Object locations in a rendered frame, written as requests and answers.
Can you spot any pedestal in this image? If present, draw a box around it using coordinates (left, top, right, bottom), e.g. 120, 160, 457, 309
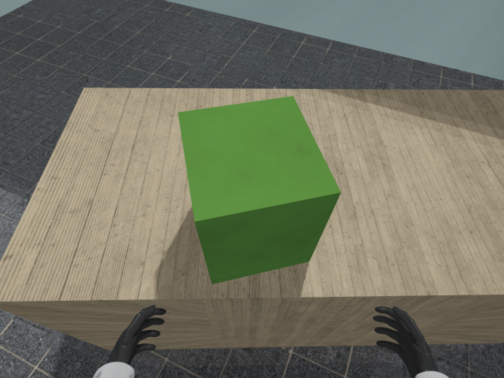
0, 87, 504, 350

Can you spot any robot right hand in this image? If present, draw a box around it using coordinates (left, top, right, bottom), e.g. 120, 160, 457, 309
373, 306, 439, 378

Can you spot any left robot forearm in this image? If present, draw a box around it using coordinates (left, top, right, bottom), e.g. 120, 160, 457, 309
93, 361, 135, 378

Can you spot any carton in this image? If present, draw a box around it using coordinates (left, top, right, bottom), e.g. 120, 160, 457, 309
178, 96, 341, 284

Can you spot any robot left hand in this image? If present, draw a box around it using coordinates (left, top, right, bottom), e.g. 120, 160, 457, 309
106, 305, 166, 365

